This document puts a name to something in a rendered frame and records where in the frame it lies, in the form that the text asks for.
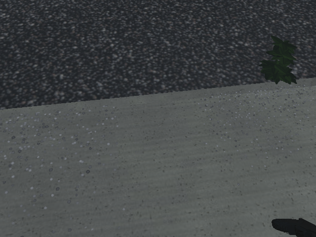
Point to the right robot hand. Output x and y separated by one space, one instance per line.
299 227

